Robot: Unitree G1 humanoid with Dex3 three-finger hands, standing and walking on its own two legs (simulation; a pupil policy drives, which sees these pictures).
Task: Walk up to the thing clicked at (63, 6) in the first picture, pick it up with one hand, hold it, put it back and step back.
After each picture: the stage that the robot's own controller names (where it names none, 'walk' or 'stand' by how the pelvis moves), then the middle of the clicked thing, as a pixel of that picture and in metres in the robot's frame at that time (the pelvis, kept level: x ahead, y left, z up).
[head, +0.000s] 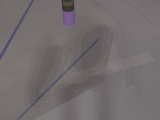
stand; (67, 4) +0.86 +0.10 +0.04
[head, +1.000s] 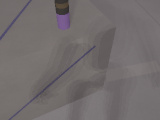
rise first; (62, 6) +0.78 +0.14 +0.07
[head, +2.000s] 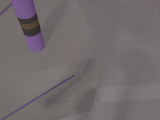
stand; (30, 24) +0.55 +0.24 +0.07
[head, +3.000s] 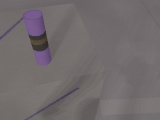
stand; (39, 40) +0.55 +0.21 +0.04
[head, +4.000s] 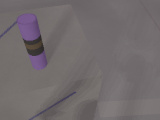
stand; (34, 44) +0.52 +0.22 +0.04
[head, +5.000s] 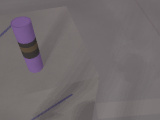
stand; (29, 47) +0.51 +0.24 +0.04
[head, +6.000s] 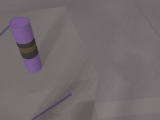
stand; (28, 48) +0.51 +0.24 +0.04
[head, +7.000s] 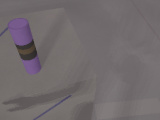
rise first; (27, 49) +0.50 +0.25 +0.04
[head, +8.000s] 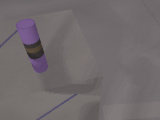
go down; (34, 48) +0.52 +0.25 +0.04
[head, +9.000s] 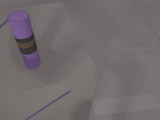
go down; (26, 43) +0.52 +0.23 +0.05
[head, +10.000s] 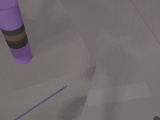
go down; (15, 35) +0.50 +0.23 +0.08
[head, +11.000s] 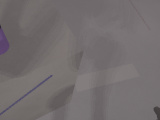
close in; out of the picture +0.50 +0.25 +0.11
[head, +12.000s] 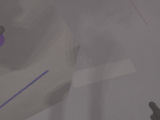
close; out of the picture +0.52 +0.25 +0.12
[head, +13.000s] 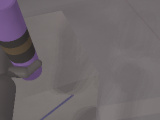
lift; (18, 45) +0.34 +0.17 +0.24
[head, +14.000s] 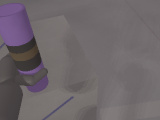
hold; (25, 54) +0.33 +0.17 +0.21
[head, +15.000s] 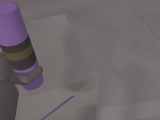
hold; (20, 53) +0.33 +0.18 +0.22
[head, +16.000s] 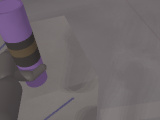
crouch; (24, 50) +0.34 +0.17 +0.22
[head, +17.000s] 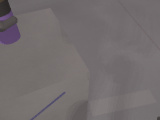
crouch; out of the picture +0.47 +0.23 +0.28
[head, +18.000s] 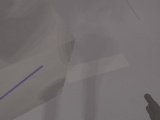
lower; out of the picture +0.53 +0.24 +0.12
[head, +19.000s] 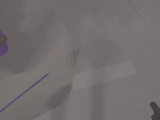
lower; out of the picture +0.50 +0.24 +0.12
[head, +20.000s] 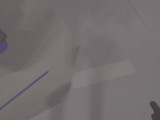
lower; out of the picture +0.50 +0.24 +0.12
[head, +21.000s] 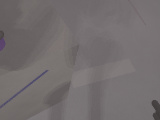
lower; out of the picture +0.50 +0.24 +0.12
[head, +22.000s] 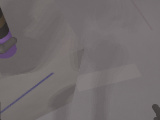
draw back; out of the picture +0.49 +0.23 +0.12
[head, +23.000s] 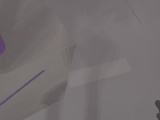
rise; out of the picture +0.49 +0.23 +0.12
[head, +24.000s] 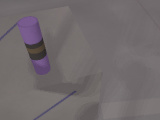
sink last; (36, 48) +0.49 +0.22 +0.07
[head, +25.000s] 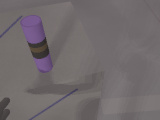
stand; (39, 47) +0.49 +0.21 +0.05
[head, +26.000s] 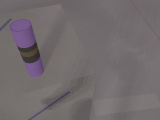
stand; (29, 51) +0.48 +0.23 +0.04
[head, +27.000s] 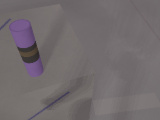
stand; (29, 51) +0.48 +0.23 +0.04
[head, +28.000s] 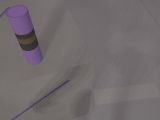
walk; (27, 39) +0.51 +0.23 +0.06
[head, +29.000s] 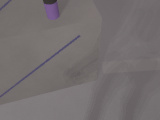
walk; out of the picture +0.80 +0.20 +0.06
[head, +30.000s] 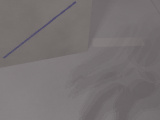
walk; out of the picture +1.18 +0.20 +0.06
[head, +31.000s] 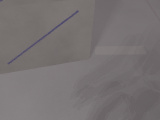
stand; out of the picture +1.19 +0.19 +0.06
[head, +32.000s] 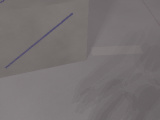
stand; out of the picture +1.19 +0.22 +0.04
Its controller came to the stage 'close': yes
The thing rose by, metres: 0.23
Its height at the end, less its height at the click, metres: +0.00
